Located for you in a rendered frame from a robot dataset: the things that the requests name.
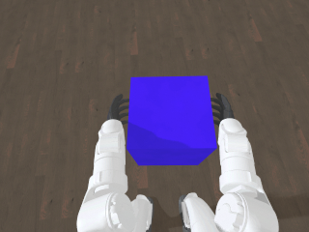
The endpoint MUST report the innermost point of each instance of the right robot hand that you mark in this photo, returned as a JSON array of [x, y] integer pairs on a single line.
[[225, 109]]

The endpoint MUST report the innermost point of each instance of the right robot forearm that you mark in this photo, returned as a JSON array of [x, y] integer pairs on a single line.
[[238, 173]]

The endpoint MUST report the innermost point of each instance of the left robot hand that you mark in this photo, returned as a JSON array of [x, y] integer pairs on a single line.
[[115, 109]]

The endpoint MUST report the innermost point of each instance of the robot shin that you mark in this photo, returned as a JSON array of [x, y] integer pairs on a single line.
[[141, 196], [192, 194]]

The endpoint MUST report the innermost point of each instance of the right robot shin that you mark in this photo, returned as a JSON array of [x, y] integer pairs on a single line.
[[192, 194]]

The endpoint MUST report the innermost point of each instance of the carton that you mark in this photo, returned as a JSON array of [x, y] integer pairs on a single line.
[[170, 120]]

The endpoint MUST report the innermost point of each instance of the left robot forearm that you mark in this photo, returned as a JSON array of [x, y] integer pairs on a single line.
[[109, 173]]

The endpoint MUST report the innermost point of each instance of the right robot upper arm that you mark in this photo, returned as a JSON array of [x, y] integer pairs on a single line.
[[237, 212]]

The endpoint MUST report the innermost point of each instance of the left robot upper arm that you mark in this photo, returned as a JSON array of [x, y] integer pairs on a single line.
[[112, 212]]

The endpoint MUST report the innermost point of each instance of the left robot shin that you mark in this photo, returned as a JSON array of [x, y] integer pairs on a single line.
[[141, 196]]

